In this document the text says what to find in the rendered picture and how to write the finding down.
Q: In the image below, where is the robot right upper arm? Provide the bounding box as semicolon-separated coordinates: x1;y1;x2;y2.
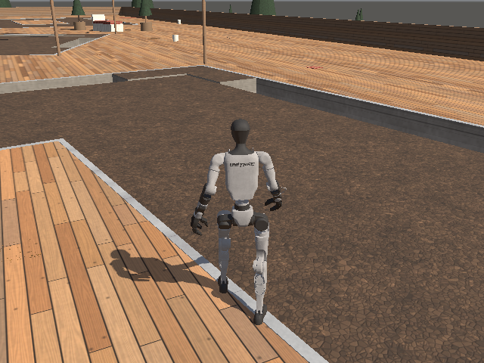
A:
256;151;278;191

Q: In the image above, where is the robot left upper arm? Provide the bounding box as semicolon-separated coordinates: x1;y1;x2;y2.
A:
205;153;225;195

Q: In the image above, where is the right robot forearm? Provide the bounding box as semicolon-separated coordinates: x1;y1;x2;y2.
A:
270;179;282;202

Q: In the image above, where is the robot left foot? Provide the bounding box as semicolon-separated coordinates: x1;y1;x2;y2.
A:
218;275;228;293

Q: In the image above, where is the robot left shin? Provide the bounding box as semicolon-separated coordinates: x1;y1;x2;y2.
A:
219;238;229;284

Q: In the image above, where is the left robot forearm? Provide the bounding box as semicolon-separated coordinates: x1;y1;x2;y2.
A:
194;184;211;219

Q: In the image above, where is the right robot hand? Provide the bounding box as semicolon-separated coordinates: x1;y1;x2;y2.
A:
265;198;282;211

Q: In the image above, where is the left robot hand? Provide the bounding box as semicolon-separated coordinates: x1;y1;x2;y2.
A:
191;215;208;236

